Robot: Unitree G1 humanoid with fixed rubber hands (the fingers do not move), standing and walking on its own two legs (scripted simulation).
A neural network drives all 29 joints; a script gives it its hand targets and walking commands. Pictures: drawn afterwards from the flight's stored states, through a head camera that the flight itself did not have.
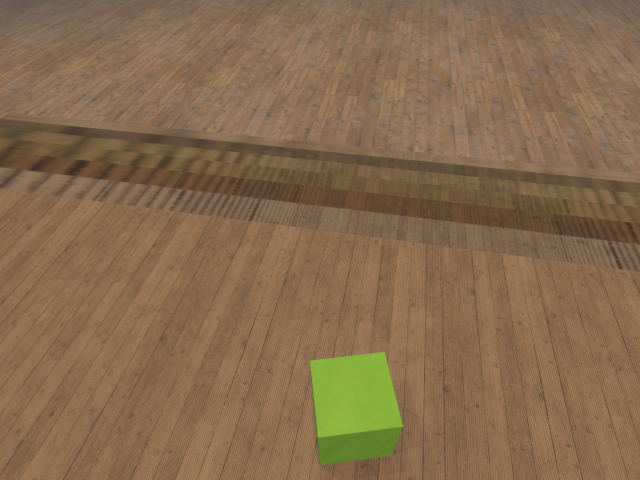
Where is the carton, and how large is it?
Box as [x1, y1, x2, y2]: [310, 352, 402, 464]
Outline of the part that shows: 384,352 310,361 312,392 320,464 391,454 401,430 402,424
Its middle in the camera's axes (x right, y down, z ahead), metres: +0.09 +0.47 +1.10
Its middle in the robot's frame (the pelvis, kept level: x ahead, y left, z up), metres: +0.46 -0.05 -0.66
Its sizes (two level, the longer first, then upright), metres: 0.210 0.200 0.250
